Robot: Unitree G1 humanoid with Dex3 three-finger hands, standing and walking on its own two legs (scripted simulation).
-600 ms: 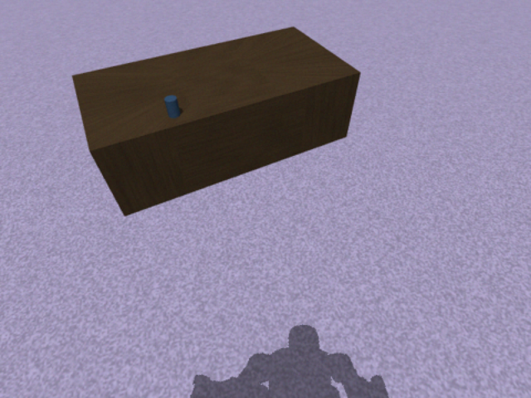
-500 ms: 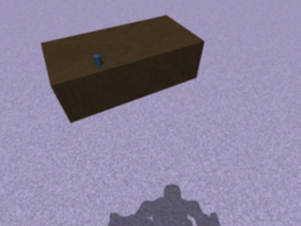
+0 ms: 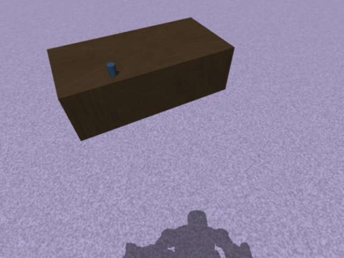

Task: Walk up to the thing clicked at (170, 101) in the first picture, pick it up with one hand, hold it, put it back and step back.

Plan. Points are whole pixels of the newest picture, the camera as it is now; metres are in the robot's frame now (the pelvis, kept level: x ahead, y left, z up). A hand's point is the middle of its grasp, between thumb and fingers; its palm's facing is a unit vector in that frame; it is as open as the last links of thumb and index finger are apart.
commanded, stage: stand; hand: right
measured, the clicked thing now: (112, 69) +1.28 +0.43 -0.32
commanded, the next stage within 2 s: walk up in 0.52 s
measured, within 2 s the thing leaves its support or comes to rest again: neither
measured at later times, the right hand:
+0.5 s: hand out of the picture +0.08 -0.25 -0.16, palm faces -0.04 +0.94 -0.33, open 7.4 cm
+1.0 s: hand (234, 227) +0.24 -0.15 -0.15, palm faces -0.21 +0.90 -0.38, open 7.4 cm
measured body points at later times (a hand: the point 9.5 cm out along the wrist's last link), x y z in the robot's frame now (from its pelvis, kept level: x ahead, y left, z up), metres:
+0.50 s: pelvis +0.00 +0.00 +0.00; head +0.01 +0.00 +0.45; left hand +0.07 +0.30 -0.13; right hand +0.08 -0.30 -0.14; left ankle -0.01 +0.13 -0.75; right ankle -0.01 -0.12 -0.75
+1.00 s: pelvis +0.11 +0.11 -0.02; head +0.12 +0.13 +0.42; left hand +0.10 +0.47 -0.14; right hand +0.25 -0.20 -0.12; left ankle +0.12 +0.24 -0.75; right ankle +0.08 -0.05 -0.68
